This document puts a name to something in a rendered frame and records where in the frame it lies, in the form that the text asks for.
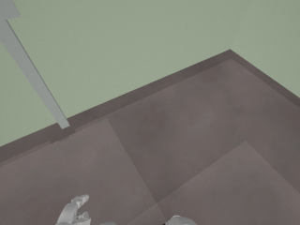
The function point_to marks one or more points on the panel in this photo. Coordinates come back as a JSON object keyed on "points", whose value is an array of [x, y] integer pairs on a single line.
{"points": [[11, 42]]}

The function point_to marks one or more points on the robot left hand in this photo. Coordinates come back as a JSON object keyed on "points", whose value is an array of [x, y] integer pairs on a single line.
{"points": [[69, 213]]}

